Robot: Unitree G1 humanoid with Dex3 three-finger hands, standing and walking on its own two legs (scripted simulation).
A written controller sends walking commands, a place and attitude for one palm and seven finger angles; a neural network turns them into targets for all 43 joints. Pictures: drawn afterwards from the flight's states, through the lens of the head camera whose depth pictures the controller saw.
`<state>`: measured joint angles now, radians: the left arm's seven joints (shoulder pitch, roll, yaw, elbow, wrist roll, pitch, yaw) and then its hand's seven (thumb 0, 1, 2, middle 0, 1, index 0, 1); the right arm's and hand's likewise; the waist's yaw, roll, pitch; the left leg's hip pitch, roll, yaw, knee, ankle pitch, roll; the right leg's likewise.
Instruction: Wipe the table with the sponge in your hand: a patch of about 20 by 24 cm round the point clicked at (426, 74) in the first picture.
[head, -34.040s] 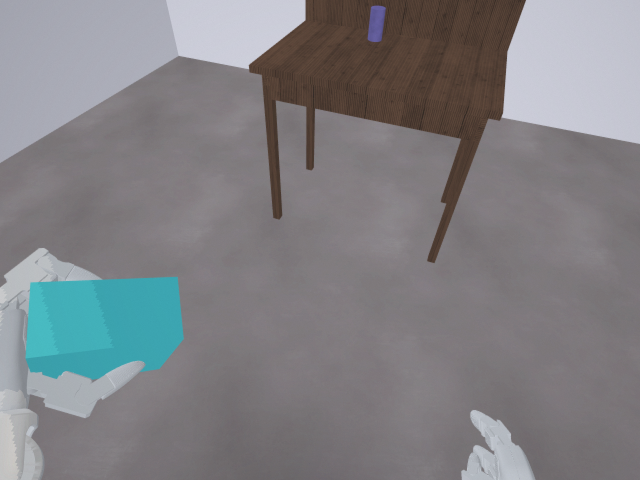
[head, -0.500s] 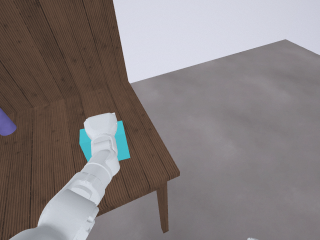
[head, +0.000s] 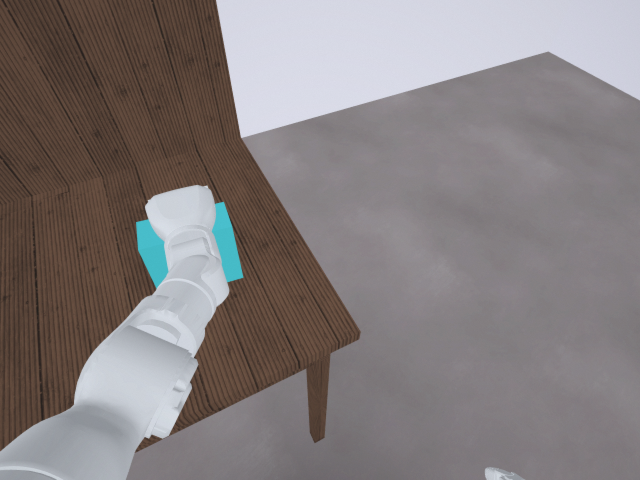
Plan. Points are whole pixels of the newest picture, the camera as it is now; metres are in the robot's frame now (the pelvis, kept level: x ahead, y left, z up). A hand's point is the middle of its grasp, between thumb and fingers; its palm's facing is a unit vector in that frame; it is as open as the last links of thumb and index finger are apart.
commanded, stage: wipe forward along the third lane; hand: left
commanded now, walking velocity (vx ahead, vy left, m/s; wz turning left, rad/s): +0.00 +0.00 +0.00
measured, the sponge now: (195, 259) +0.43 +0.19 +0.00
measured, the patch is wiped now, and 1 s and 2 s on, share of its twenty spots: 0.85 1.00 1.00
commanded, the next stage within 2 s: wipe back along the third lane in 0.34 s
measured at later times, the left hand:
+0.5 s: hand (178, 217) +0.49 +0.21 +0.04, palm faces -0.09 -0.01 -1.00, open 10.1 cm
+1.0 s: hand (183, 238) +0.44 +0.20 +0.04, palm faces -0.03 -0.02 -1.00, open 10.1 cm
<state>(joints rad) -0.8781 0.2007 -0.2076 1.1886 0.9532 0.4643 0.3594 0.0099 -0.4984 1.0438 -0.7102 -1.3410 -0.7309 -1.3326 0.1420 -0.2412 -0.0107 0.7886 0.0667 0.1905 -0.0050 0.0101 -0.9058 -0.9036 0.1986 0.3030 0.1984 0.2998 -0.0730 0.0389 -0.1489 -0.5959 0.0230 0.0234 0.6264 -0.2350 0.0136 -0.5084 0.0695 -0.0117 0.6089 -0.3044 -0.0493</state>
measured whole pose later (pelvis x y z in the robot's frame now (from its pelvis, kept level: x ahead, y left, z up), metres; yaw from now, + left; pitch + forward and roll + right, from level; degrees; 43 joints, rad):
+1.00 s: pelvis +0.02 +0.03 +0.00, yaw +0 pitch +11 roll -2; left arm -0.81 0.11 -0.31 1.13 0.92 0.50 0.43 0.01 -0.49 1.04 -0.70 -1.35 -0.72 -1.35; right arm 0.12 -0.21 -0.02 0.79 0.06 0.22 0.05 0.01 -0.91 -0.90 0.20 0.30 0.20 0.30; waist -0.02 0.03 -0.18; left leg -0.55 0.00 0.04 0.62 -0.27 0.05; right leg -0.44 0.04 0.01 0.56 -0.32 -0.01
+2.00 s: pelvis +0.02 -0.01 +0.01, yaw +1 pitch +3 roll +0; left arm -0.45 0.08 -0.46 0.72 0.94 0.58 0.34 0.00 -0.48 1.04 -0.68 -1.36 -0.70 -1.36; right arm 0.03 -0.24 -0.02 0.72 0.09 0.30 0.05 0.01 -0.91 -0.90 0.20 0.30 0.20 0.30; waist 0.05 0.05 -0.15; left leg -0.35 0.01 0.02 0.53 -0.24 0.00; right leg -0.27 0.06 -0.02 0.53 -0.32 -0.07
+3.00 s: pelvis +0.02 -0.02 +0.01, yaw -1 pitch -1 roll +1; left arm -0.12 0.25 -0.30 0.33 0.95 0.50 0.21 0.00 -0.48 1.04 -0.69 -1.36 -0.70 -1.36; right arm 0.01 -0.26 0.00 0.68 0.10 0.22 0.02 0.02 -0.91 -0.90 0.20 0.30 0.20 0.30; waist 0.06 0.08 -0.10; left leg -0.25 0.02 0.04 0.49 -0.22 0.00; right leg -0.19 0.07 0.01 0.50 -0.31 -0.08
